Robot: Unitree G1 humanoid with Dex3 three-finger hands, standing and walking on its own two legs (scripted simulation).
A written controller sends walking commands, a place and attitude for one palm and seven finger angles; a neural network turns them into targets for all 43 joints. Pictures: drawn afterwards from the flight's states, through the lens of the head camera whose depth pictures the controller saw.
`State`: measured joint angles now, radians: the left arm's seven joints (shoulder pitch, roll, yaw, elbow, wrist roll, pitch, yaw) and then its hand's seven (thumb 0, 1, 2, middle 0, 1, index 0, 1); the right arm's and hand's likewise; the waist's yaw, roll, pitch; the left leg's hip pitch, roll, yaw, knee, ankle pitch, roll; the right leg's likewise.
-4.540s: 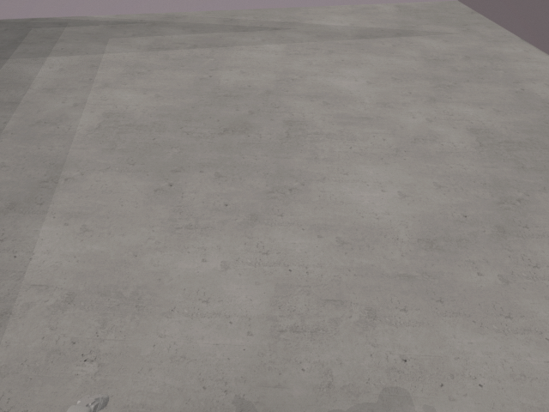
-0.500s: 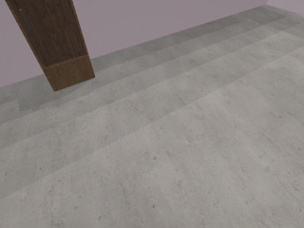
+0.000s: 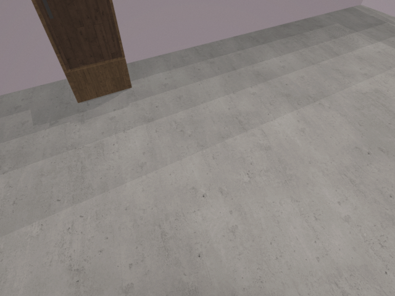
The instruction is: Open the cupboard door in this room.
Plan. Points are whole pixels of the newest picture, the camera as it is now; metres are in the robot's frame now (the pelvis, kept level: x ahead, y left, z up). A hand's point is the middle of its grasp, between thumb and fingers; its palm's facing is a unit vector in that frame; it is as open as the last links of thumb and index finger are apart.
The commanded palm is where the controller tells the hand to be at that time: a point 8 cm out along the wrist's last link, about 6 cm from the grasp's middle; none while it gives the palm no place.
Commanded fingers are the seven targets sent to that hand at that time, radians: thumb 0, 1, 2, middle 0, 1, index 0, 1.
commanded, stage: turn or walk to find it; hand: left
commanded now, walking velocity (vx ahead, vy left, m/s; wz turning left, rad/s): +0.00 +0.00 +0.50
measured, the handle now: (46, 4) +1.56 +0.96 -0.04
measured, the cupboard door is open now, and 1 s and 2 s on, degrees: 0 0 0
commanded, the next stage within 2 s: stand and wait in 1.88 s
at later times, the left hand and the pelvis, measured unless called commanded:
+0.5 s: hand out of the picture +0.07 +0.20 -0.14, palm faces +0.24 -0.93 -0.28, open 7.4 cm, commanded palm none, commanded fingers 0.00 0.90 0.90 -0.20 -0.30 -0.20 -0.30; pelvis -0.01 -0.02 -0.01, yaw +15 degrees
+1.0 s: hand out of the picture -0.14 +0.17 -0.18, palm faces +0.52 -0.82 -0.24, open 7.4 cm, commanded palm none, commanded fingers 0.00 0.90 0.90 -0.20 -0.30 -0.20 -0.30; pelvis +0.00 +0.02 -0.01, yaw +29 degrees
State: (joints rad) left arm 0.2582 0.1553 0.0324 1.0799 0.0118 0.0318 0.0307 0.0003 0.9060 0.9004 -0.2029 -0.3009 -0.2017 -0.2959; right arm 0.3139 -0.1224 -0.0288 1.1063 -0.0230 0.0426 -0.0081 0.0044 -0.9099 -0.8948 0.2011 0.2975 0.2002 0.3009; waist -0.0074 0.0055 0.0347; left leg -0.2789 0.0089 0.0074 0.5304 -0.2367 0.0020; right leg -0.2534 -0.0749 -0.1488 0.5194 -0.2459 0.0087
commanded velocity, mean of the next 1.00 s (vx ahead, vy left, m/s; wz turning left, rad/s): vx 0.02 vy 0.00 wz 0.46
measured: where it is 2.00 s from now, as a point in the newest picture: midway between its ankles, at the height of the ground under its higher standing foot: outside the picture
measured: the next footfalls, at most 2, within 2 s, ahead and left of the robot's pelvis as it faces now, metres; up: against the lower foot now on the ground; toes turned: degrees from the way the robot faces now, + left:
right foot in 0.46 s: +0.02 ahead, -0.12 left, +0.00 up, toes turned +13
left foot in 0.94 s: +0.00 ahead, +0.12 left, +0.00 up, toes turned +34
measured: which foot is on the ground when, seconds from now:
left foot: down 0.00-0.46, up 0.48-0.92, down 0.94-1.00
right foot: down 0.00-0.16, up 0.18-0.44, down 0.46-0.94, up 0.96-1.00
